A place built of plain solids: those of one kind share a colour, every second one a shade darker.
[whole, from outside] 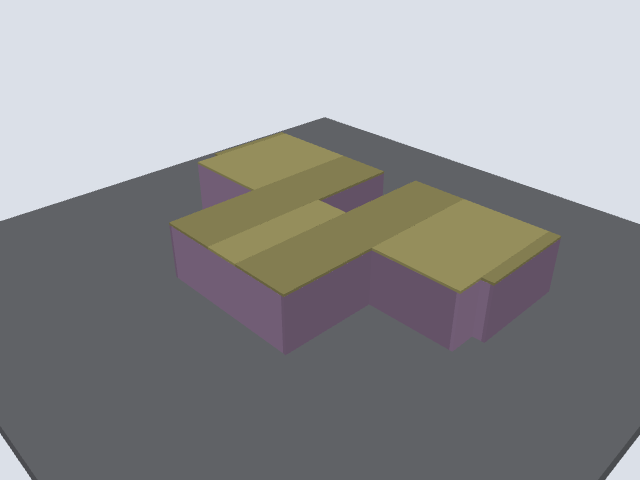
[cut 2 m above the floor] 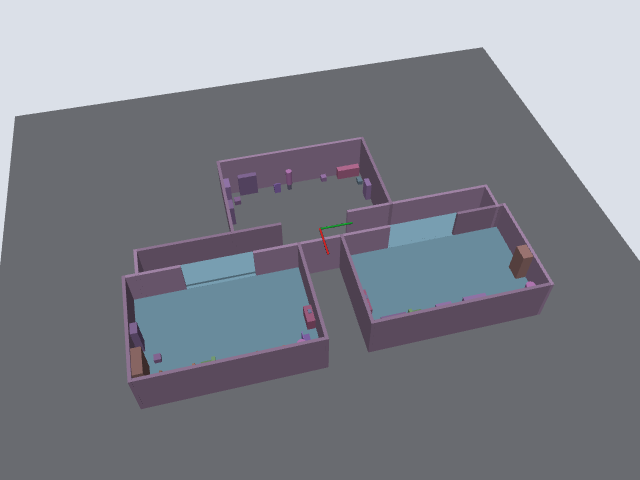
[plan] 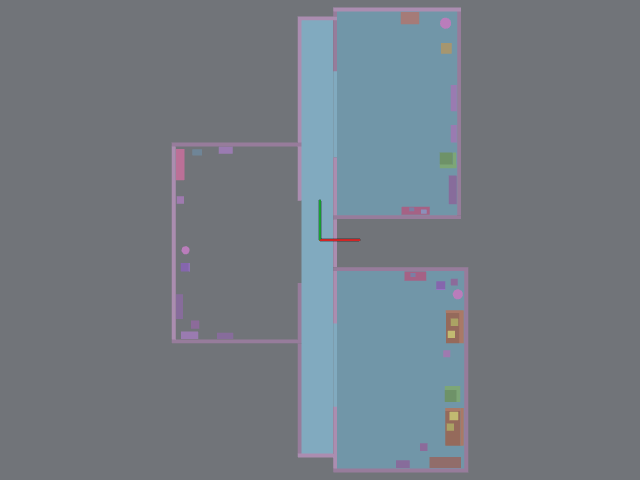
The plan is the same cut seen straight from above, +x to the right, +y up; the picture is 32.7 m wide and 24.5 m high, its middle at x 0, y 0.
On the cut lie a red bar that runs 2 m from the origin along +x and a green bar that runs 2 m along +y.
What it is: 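A storey of a split-level house; a hall and three lower rooms open beside it; the rooms' floors lie 1.07 m, 0.164 m and not at all below the hall's; a bare drop, one riser, a flush line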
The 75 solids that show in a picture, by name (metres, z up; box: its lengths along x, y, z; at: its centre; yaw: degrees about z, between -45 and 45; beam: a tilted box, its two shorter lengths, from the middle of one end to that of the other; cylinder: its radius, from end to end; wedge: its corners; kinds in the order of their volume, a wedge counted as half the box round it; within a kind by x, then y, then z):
{
 "floor_1": {"box": [1.61, 22.12, 1.12], "at": [-0.14, 0.16, 0.51]},
 "floor_2": {"box": [0.2, 4.25, 0.95], "at": [0.77, -6.39, 0.43]},
 "floor_3": {"box": [0.2, 4.4, 1.12], "at": [0.77, 6.42, 0.51]},
 "floor_4": {"box": [6.13, 10.4, 1.12], "at": [3.94, 6.47, 0.51]},
 "floor_5": {"box": [6.49, 10.08, 0.95], "at": [4.12, -6.62, 0.43]},
 "wall_1": {"box": [0.2, 9.85, 3.7], "at": [-7.47, -0.15, 1.8]},
 "wall_2": {"box": [6.62, 0.2, 3.7], "at": [-4.25, -5.18, 1.8]},
 "wall_3": {"box": [6.62, 0.2, 3.7], "at": [-4.25, 4.88, 1.8]},
 "wall_4": {"box": [0.2, 5.63, 3.7], "at": [-1.04, -8.09, 1.8]},
 "wall_5": {"box": [0.2, 2.89, 3.7], "at": [-1.04, -3.63, 1.8]},
 "wall_6": {"box": [0.2, 2.77, 3.7], "at": [-1.04, 3.39, 1.8]},
 "wall_7": {"box": [0.2, 6.24, 3.7], "at": [-1.04, 8.1, 1.8]},
 "wall_8": {"box": [2.01, 0.2, 3.7], "at": [-0.14, -11.0, 1.8]},
 "wall_9": {"box": [2.01, 0.2, 3.7], "at": [-0.14, 11.31, 1.8]},
 "wall_10": {"box": [0.2, 0.56, 3.7], "at": [0.77, -11.38, 1.8]},
 "wall_11": {"box": [0.2, 2.39, 3.7], "at": [0.77, -9.71, 1.8]},
 "wall_12": {"box": [0.2, 2.67, 3.7], "at": [0.77, -2.92, 1.8]},
 "wall_13": {"box": [0.2, 2.45, 3.7], "at": [0.77, -0.16, 1.8]},
 "wall_14": {"box": [0.2, 2.95, 3.7], "at": [0.77, 2.74, 1.8]},
 "wall_15": {"box": [0.2, 2.6, 3.7], "at": [0.77, 9.91, 1.8]},
 "wall_16": {"box": [0.2, 0.25, 3.7], "at": [0.77, 11.54, 1.8]},
 "wall_17": {"box": [6.53, 0.2, 3.7], "at": [3.94, 1.17, 1.8]},
 "wall_18": {"box": [6.53, 0.2, 3.7], "at": [3.94, 11.76, 1.8]},
 "wall_19": {"box": [6.89, 0.2, 3.7], "at": [4.12, -11.76, 1.8]},
 "wall_20": {"box": [6.89, 0.2, 3.7], "at": [4.12, -1.49, 1.8]},
 "wall_21": {"box": [0.2, 10.4, 3.7], "at": [7.1, 6.47, 1.8]},
 "wall_22": {"box": [0.2, 10.08, 3.7], "at": [7.46, -6.62, 1.8]},
 "roof_1": {"box": [8.44, 2.45, 0.16], "at": [-3.35, -0.16, 3.73]},
 "roof_2": {"box": [14.77, 3.91, 0.16], "at": [-0.18, 3.02, 3.73]},
 "roof_3": {"box": [15.13, 3.89, 0.16], "at": [0.0, -3.33, 3.73]},
 "roof_4": {"box": [8.34, 6.44, 0.16], "at": [3.03, 8.2, 3.73]},
 "roof_5": {"box": [8.71, 5.83, 0.16], "at": [3.21, -8.19, 3.73]},
 "roof_6": {"box": [6.53, 0.45, 0.16], "at": [3.94, 11.64, 3.73]},
 "roof_7": {"box": [6.89, 0.76, 0.16], "at": [4.12, -11.48, 3.73]},
 "case_1": {"box": [0.35, 1.27, 1.73], "at": [-7.17, -3.4, 0.82]},
 "case_2": {"box": [0.88, 0.39, 1.83], "at": [-6.66, -4.86, 0.87]},
 "case_3": {"box": [0.83, 0.32, 1.62], "at": [-4.84, -4.89, 0.76]},
 "case_4": {"box": [0.72, 0.36, 1.44], "at": [-4.81, 4.58, 0.67]},
 "case_5": {"box": [0.71, 0.4, 1.96], "at": [4.23, -11.44, 1.88]},
 "case_6": {"box": [0.42, 1.47, 1.43], "at": [6.77, 2.56, 1.78]},
 "case_7": {"box": [0.31, 0.9, 1.71], "at": [6.83, 5.42, 1.92]},
 "case_8": {"box": [0.31, 1.34, 1.83], "at": [6.83, 7.25, 1.98]},
 "wardrobe_1": {"box": [0.96, 0.64, 2.13], "at": [4.59, 11.32, 2.13]},
 "wardrobe_2": {"box": [1.61, 0.56, 2.15], "at": [6.39, -11.36, 1.98]},
 "sofa_1": {"box": [0.69, 1.4, 0.41], "at": [6.77, -4.43, 1.1]},
 "sofa_2": {"box": [0.77, 0.15, 0.68], "at": [6.78, -10.42, 1.24]},
 "sofa_3": {"box": [0.77, 1.62, 0.44], "at": [6.78, -9.54, 1.12]},
 "sofa_4": {"box": [0.77, 0.15, 0.68], "at": [6.78, -8.65, 1.24]},
 "sofa_5": {"box": [0.23, 1.7, 0.83], "at": [7.23, -4.43, 1.32]},
 "sofa_6": {"box": [0.18, 1.92, 0.79], "at": [7.25, -9.54, 1.3]},
 "sideboard_1": {"box": [0.43, 1.59, 0.86], "at": [-7.13, 3.85, 0.38]},
 "sideboard_2": {"box": [1.11, 0.48, 0.81], "at": [4.86, -1.85, 1.31]},
 "sideboard_3": {"box": [1.45, 0.41, 0.82], "at": [4.88, 1.49, 1.48]},
 "armchair_1": {"box": [0.85, 0.19, 0.88], "at": [6.54, 3.76, 1.51]},
 "armchair_2": {"box": [0.49, 0.61, 0.42], "at": [6.54, 4.16, 1.27]},
 "armchair_3": {"box": [0.4, 0.61, 0.41], "at": [6.76, -7.96, 1.11]},
 "armchair_4": {"box": [0.8, 0.21, 0.91], "at": [6.76, -7.55, 1.35]},
 "armchair_5": {"box": [0.2, 0.61, 0.6], "at": [7.06, -7.96, 1.2]},
 "bush_1": {"cylinder": 0.21, "from": [-6.86, -0.52, 0.53], "to": [-6.86, -0.52, 1.69]},
 "bush_2": {"cylinder": 0.28, "from": [6.41, 11.06, 1.49], "to": [6.41, 11.06, 2.19]},
 "bush_3": {"cylinder": 0.26, "from": [7.03, -2.77, 1.44], "to": [7.03, -2.77, 2.35]},
 "basket_1": {"box": [0.38, 0.38, 0.42], "at": [-7.13, 2.04, 0.16]},
 "basket_2": {"box": [0.43, 0.43, 0.42], "at": [-6.37, -4.32, 0.16]},
 "basket_3": {"box": [0.39, 0.39, 0.33], "at": [5.29, -10.57, 1.07]},
 "basket_4": {"box": [0.36, 0.36, 0.29], "at": [6.47, -5.81, 1.05]},
 "basket_5": {"box": [0.36, 0.36, 0.32], "at": [6.85, -2.15, 1.06]},
 "chair_1": {"box": [0.42, 0.44, 0.46], "at": [-6.91, -1.39, 0.18]},
 "chair_2": {"box": [0.06, 0.44, 0.91], "at": [-6.67, -1.39, 0.41]},
 "chair_3": {"box": [0.46, 0.4, 0.41], "at": [6.16, -2.3, 1.11]},
 "pouf_1": {"box": [0.54, 0.54, 0.38], "at": [6.45, 9.78, 1.26]},
 "cushion_1": {"box": [0.38, 0.38, 0.14], "at": [6.66, -9.55, 1.41]},
 "cushion_2": {"box": [0.37, 0.37, 0.14], "at": [6.71, -4.81, 1.38]},
 "cushion_3": {"box": [0.44, 0.44, 0.11], "at": [6.83, -8.98, 1.39]},
 "cushion_4": {"box": [0.38, 0.38, 0.13], "at": [6.87, -4.2, 1.37]},
 "toybox_1": {"box": [0.5, 0.33, 0.36], "at": [-6.27, 4.47, 0.13]}
}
